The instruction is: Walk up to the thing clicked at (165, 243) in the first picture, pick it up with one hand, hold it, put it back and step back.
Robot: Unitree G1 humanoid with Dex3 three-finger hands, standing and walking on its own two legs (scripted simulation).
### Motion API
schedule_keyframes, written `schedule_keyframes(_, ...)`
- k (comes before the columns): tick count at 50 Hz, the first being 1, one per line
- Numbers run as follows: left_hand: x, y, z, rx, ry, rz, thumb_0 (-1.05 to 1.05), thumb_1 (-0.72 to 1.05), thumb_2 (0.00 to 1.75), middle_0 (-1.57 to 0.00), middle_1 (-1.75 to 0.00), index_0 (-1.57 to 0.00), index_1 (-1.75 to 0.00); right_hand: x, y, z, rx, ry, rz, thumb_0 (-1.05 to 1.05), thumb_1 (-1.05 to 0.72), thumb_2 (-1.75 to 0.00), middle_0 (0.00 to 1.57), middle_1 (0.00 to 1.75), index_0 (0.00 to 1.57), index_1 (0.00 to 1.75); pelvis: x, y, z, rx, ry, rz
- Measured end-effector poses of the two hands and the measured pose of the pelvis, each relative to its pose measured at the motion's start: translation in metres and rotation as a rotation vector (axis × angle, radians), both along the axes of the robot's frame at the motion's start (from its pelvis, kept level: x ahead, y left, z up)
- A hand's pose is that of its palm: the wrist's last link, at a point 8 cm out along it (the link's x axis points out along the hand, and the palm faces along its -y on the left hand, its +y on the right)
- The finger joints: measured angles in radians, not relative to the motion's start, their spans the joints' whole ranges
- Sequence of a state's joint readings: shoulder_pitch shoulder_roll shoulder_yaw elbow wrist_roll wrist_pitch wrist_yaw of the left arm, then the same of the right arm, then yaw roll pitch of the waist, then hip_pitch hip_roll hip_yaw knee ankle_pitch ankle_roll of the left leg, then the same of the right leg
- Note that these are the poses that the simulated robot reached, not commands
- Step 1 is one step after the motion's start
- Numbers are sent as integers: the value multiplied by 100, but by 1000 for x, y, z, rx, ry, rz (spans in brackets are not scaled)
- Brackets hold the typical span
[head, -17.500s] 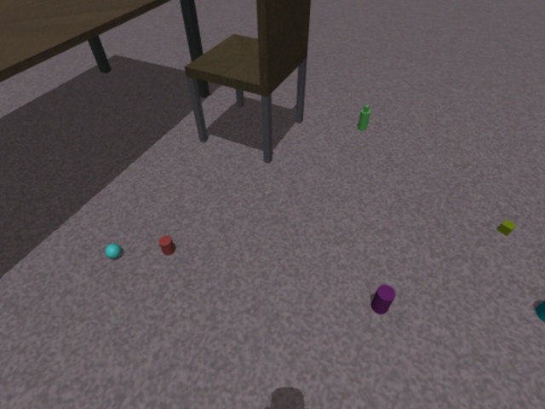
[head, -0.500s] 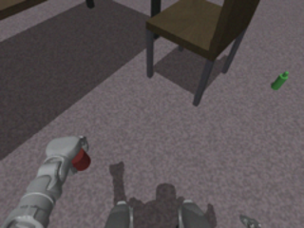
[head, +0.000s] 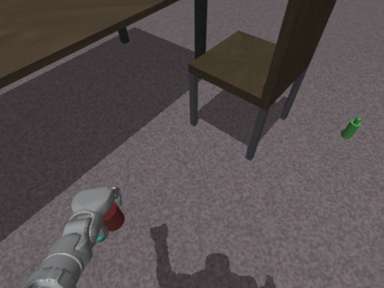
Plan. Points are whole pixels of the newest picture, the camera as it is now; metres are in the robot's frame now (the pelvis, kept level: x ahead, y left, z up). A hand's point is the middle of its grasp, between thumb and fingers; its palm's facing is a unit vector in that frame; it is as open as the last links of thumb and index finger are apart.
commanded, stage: hold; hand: left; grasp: from above
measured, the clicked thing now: (109, 215) +0.33 +0.22 -0.10
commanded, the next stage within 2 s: crouch in 1.96 s
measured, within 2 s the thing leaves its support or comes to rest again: neither
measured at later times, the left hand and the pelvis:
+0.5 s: hand (96, 206) +0.33 +0.23 -0.04, palm faces -0.46 -0.06 -0.88, open 8.6 cm; pelvis +0.02 +0.00 +0.02, yaw -1 degrees
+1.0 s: hand (97, 211) +0.31 +0.22 -0.02, palm faces -0.46 -0.06 -0.88, open 8.6 cm; pelvis +0.01 -0.01 +0.03, yaw -1 degrees
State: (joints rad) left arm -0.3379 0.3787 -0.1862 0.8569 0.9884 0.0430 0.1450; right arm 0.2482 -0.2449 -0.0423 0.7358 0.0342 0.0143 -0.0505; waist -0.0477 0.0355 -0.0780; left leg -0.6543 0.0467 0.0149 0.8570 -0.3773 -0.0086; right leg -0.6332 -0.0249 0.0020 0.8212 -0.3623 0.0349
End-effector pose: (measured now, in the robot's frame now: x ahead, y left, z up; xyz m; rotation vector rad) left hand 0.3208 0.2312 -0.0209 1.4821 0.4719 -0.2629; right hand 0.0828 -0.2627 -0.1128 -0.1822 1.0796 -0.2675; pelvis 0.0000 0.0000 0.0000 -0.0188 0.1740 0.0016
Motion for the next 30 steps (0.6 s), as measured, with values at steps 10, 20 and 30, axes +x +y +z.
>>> schedule_keyframes(10,8,0,19,6,8,-23,5,18,56,-86,-79,-68,-72,21,3,14,13,-28,4,0,-91,-90,20,30,20,30,13,2,13,6,-32,-5)
schedule_keyframes(20,15,0,35,5,14,-41,5,18,56,-85,-79,-68,-72,36,3,25,18,-53,6,0,-91,-90,20,30,20,30,21,3,21,9,-57,-11)
schedule_keyframes(30,13,-4,48,5,14,-52,5,18,56,-85,-80,-68,-72,43,2,30,30,-63,8,0,-91,-90,20,30,20,30,24,1,27,13,-83,-14)
